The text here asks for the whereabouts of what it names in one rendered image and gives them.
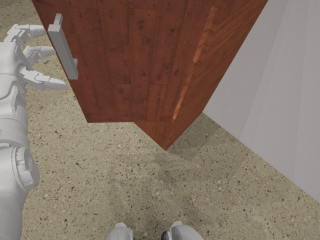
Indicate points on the cupboard door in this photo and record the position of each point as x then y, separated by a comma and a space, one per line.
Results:
133, 56

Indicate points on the handle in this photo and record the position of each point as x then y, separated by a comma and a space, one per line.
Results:
59, 41

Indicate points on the robot left hand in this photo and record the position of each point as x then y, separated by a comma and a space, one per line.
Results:
13, 60

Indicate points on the left robot forearm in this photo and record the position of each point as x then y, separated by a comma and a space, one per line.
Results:
13, 115

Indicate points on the robot right thigh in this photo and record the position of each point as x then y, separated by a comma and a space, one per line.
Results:
182, 232

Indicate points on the right robot shin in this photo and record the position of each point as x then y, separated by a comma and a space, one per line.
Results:
176, 224

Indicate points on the robot left upper arm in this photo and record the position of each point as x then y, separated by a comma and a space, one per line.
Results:
18, 175

